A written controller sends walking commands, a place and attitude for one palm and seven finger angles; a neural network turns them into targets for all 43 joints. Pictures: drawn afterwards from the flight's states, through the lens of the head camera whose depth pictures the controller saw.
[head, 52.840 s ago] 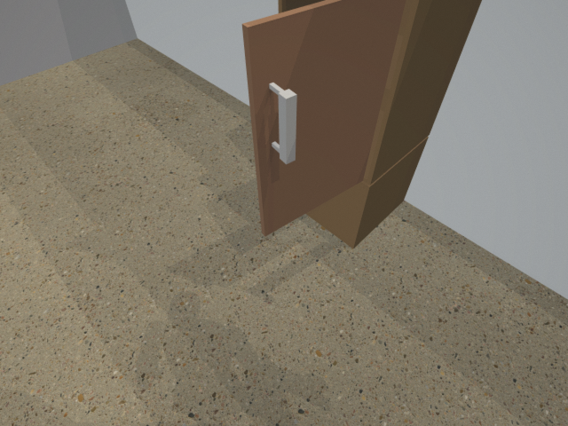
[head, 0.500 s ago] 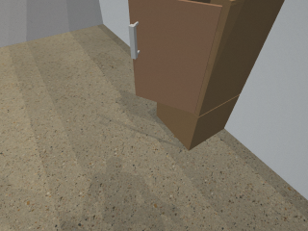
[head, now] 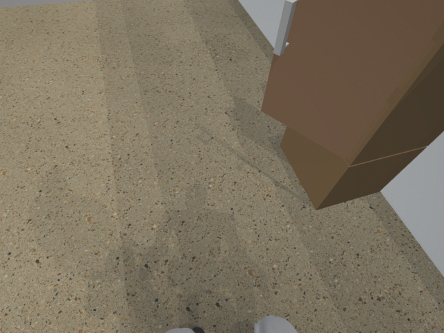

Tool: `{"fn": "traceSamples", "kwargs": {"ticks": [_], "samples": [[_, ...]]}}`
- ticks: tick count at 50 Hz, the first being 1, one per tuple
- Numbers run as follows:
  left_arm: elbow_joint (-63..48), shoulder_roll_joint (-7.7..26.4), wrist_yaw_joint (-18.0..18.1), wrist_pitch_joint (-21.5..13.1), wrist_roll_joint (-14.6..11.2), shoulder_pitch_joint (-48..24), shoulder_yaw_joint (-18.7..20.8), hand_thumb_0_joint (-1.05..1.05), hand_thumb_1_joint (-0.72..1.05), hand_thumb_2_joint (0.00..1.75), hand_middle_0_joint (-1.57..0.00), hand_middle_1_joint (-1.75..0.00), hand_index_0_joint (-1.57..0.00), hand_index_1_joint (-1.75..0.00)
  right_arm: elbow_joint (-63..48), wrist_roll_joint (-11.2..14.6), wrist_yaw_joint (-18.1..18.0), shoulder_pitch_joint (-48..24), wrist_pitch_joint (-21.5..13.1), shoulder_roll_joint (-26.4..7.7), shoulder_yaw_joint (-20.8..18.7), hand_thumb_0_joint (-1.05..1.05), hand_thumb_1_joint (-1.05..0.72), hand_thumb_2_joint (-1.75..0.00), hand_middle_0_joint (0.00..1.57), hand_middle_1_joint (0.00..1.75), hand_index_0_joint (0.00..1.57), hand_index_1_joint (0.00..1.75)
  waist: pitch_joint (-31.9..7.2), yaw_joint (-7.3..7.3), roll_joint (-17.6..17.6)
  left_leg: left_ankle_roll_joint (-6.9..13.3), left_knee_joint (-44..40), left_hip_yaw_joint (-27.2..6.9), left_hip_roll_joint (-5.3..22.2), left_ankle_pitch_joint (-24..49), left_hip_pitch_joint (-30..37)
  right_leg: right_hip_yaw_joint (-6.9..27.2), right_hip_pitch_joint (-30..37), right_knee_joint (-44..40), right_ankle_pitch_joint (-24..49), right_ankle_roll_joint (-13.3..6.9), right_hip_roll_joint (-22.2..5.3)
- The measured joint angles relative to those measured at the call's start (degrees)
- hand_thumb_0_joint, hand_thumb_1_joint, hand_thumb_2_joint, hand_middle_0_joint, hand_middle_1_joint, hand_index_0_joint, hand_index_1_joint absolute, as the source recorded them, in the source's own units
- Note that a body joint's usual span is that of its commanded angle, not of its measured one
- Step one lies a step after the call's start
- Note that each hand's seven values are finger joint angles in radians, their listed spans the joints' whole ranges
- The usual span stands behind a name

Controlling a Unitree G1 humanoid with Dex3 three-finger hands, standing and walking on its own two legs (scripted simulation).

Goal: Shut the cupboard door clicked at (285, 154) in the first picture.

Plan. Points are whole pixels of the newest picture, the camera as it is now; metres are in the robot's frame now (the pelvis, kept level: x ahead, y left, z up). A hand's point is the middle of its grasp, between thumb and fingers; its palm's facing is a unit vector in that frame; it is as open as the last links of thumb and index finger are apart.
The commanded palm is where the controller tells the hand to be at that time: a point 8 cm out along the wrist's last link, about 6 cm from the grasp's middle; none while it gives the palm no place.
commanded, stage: walk to a spot facing it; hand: left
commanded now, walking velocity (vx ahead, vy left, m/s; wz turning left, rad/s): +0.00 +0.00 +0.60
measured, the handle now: (288, 25) +0.95 -0.16 +0.05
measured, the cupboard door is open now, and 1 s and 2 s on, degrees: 33 33 33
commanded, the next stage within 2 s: turn to face it in 1.12 s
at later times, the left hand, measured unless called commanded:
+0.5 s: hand out of the picture +0.00 +0.14 -0.14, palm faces +0.35 -0.89 -0.29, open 7.4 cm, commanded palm none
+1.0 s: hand out of the picture -0.01 +0.24 -0.17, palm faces +0.62 -0.76 -0.22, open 7.4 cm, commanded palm none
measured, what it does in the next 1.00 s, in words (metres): steps on the spot, turning left: right foot, then left foot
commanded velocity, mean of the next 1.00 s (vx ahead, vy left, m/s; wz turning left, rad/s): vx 0.22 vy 0.00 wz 0.51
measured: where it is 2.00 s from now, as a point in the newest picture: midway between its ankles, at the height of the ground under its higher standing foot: (177, 306)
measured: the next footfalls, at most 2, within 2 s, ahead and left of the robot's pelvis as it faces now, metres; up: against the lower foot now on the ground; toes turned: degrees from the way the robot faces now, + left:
right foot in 0.26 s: +0.04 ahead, -0.16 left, +0.00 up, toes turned +11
left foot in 0.78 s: +0.07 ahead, +0.13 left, +0.00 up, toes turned +39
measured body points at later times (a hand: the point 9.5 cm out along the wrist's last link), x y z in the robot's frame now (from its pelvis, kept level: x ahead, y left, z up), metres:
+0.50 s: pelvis +0.01 -0.07 +0.01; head +0.05 -0.08 +0.45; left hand -0.02 +0.18 -0.12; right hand +0.15 -0.30 -0.15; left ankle -0.03 +0.08 -0.65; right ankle +0.00 -0.17 -0.74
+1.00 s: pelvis +0.08 +0.05 +0.00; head +0.09 +0.08 +0.45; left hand -0.04 +0.28 -0.15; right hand +0.29 -0.10 -0.13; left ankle +0.04 +0.10 -0.74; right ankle +0.22 -0.07 -0.66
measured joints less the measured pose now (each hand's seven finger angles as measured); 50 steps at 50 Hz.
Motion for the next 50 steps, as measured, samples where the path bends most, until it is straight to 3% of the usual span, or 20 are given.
{"fn": "traceSamples", "kwargs": {"ticks": [8,12,13,14,16,18,21,25,30,35,38,39,40,42,43,46,50], "samples": [[-1.85,0.81,0.27,-0.08,-0.13,-0.8,0.01,0.0,0.9,0.9,-0.19,-0.3,-0.2,-0.3,-0.82,-0.14,0.15,-0.27,0.56,-1.58,-1.31,0.01,-0.9,-0.9,0.2,0.3,0.21,0.3,-1.53,-0.88,1.54,-1.45,-2.78,-5.82,-1.27,2.94,-0.99,1.16,3.58,-11.88,-2.46,0.54,1.65],[-3.12,0.22,0.25,-0.69,-0.5,-0.93,-0.55,0.0,0.9,0.9,-0.19,-0.3,-0.2,-0.3,-1.44,-0.13,0.3,-0.62,1.6,-2.95,-2.15,0.01,-0.9,-0.9,0.2,0.3,0.2,0.3,-2.1,-0.99,2.65,-3.1,-1.1,-8.88,-2.39,2.87,-2.36,0.63,9.3,-24.47,-1.32,-0.37,3.26],[-3.7,0.39,0.16,-1.13,-0.36,-0.27,-0.67,0.0,0.9,0.9,-0.2,-0.3,-0.2,-0.3,-1.67,0.04,0.36,-0.5,1.97,-3.05,-2.4,0.01,-0.9,-0.9,0.2,0.3,0.2,0.3,-2.75,-0.73,2.06,-3.53,1.1,-8.91,-3.3,0.51,-3.63,0.85,11.58,-30.03,-1.83,-1.46,2.89],[-3.82,0.15,0.25,-1.52,0.02,0.16,-0.74,0.0,0.9,0.9,-0.2,-0.3,-0.2,-0.3,-1.63,0.25,0.4,-0.76,2.24,-3.37,-2.76,0.01,-0.91,-0.9,0.2,0.3,0.2,0.3,-2.93,-0.24,2.06,-4.35,6.03,-8.37,-3.76,-5.23,-5.63,0.71,11.83,-31.42,1.28,-2.95,2.7],[-3.42,-0.95,0.56,-1.3,0.1,0.96,-1.29,0.0,0.9,0.9,-0.2,-0.3,-0.2,-0.3,-1.61,0.04,0.76,-1.19,2.61,-4.44,-3.39,0.01,-0.91,-0.9,0.2,0.3,0.2,0.3,-2.73,-0.34,3.11,-5.08,19.95,-6.21,-3.75,-12.41,-9.97,-1.1,12.83,-31.32,2.89,-4.06,2.21],[-2.98,-1.83,0.72,-1.26,-0.04,2.12,-1.53,0.0,0.9,0.9,-0.2,-0.3,-0.2,-0.3,-2.05,-0.18,1.28,-1.21,2.6,-5.11,-3.7,0.01,-0.91,-0.9,0.2,0.3,0.2,0.3,-2.69,-0.5,3.33,-5.72,31.02,-3.34,-2.58,-12.77,-12.76,-2.62,14.72,-32.86,3.16,-4.2,1.31],[-2.38,-2.68,0.67,-2.09,-0.23,3.55,-1.74,0.0,0.9,0.9,-0.2,-0.3,-0.2,-0.3,-2.77,-0.1,2.03,-1.07,2.22,-5.33,-3.57,0.01,-0.91,-0.9,0.2,0.3,0.2,0.3,-2.32,-1.1,2.94,-6.7,37.7,-0.61,0.33,-10.62,-13.56,-5.14,17.4,-35.22,3.4,-4.27,0.1],[-2.04,-3.67,0.33,-3.96,-0.2,5.18,-1.89,0.0,0.9,0.9,-0.2,-0.3,-0.2,-0.3,-2.48,-0.09,2.57,-1.23,2.34,-4.8,-3.02,0.01,-0.91,-0.9,0.2,0.3,0.2,0.3,-1.84,-0.71,2.07,-7.0,36.05,1.16,3.57,-9.98,-11.97,-9.16,20.14,-36.88,2.85,-4.24,-1.27],[-0.97,-4.38,-0.07,-5.36,0.25,8.31,-1.8,0.0,0.9,0.9,-0.2,-0.3,-0.2,-0.3,-2.15,-0.19,3.1,-3.63,2.51,-3.75,-2.29,0.01,-0.91,-0.9,0.19,0.3,0.2,0.3,-1.05,1.12,1.14,-6.18,29.81,3.24,5.59,-10.67,-10.16,-13.96,22.88,-37.54,1.31,-3.35,-2.62],[1.38,-3.27,-0.44,-5.22,0.6,12.41,-1.1,0.0,0.9,0.9,-0.2,-0.3,-0.2,-0.3,-3.67,-0.09,3.67,-7.81,1.65,-2.5,-1.36,0.01,-0.91,-0.9,0.19,0.3,0.2,0.3,-0.07,3.65,-0.77,-4.41,18.76,6.61,5.65,-12.3,-7.08,-17.54,25.04,-35.98,-1.6,-1.38,-4.53],[2.92,-1.95,-0.85,-4.78,0.34,15.17,-0.71,0.0,0.9,0.9,-0.2,-0.3,-0.2,-0.3,-5.89,-0.18,3.76,-9.85,-0.03,-2.24,-0.72,0.01,-0.91,-0.9,0.19,0.3,0.2,0.3,0.25,4.47,-2.27,-2.54,9.57,9.14,3.88,-11.53,-2.65,-18.61,24.8,-30.51,-5.4,0.38,-7.11],[3.39,-1.79,-1.09,-4.43,0.15,16.07,-0.61,0.0,0.9,0.9,-0.2,-0.3,-0.2,-0.3,-6.88,-0.29,3.69,-10.25,-1.0,-2.61,-0.54,0.01,-0.91,-0.9,0.19,0.3,0.2,0.3,0.05,4.3,-1.97,-1.33,7.37,9.14,3.63,-7.48,-1.73,-18.18,22.68,-24.72,-6.92,0.31,-8.12],[3.93,-1.45,-1.36,-3.61,0.01,15.99,-0.58,0.0,0.9,0.9,-0.2,-0.3,-0.2,-0.3,-7.54,-0.28,3.36,-10.65,-2.01,-2.69,-0.53,0.01,-0.91,-0.9,0.2,0.3,0.2,0.3,0.34,3.98,-1.95,-0.37,9.22,9.03,3.28,-4.83,-2.43,-15.32,19.3,-16.26,-8.64,0.29,-8.52],[4.26,-0.57,-1.51,-1.8,0.02,14.54,-0.44,0.0,0.9,0.9,-0.2,-0.3,-0.2,-0.3,-7.85,0.0,2.62,-10.4,-3.15,-2.4,-0.16,0.01,-0.91,-0.9,0.2,0.3,0.2,0.3,0.92,4.03,-2.3,0.63,11.25,8.95,2.55,-6.44,-1.65,-8.57,11.84,-1.29,-9.33,-0.26,-7.38],[4.08,-0.27,-1.47,-1.45,0.13,13.6,-0.21,0.01,0.9,0.9,-0.2,-0.3,-0.2,-0.3,-7.74,0.05,2.3,-9.59,-3.31,-2.24,0.08,0.01,-0.91,-0.9,0.2,0.3,0.2,0.3,0.7,3.91,-2.25,0.76,10.57,8.6,2.28,-7.26,-0.64,-6.84,8.58,2.84,-8.11,-0.53,-6.8],[2.36,0.19,-1.76,-1.65,0.58,10.09,0.32,0.01,0.91,0.9,-0.2,-0.3,-0.2,-0.3,-6.16,0.03,1.28,-6.34,-3.4,-1.62,0.53,0.01,-0.91,-0.9,0.2,0.3,0.2,0.3,-0.27,3.34,-1.75,0.63,5.75,7.08,1.46,-6.65,3.11,-4.2,0.88,5.52,-1.07,-0.51,-6.17],[-0.55,-0.06,-2.11,-2.61,0.61,5.59,0.4,0.01,0.91,0.9,-0.19,-0.3,-0.2,-0.3,-2.68,0.38,0.6,-1.46,-3.68,-0.25,0.91,0.01,-0.91,-0.9,0.2,0.3,0.2,0.3,-1.32,2.41,-1.36,0.93,-1.38,5.34,0.43,-4.93,8.6,-2.13,-5.54,1.35,7.11,0.1,-5.83]]}}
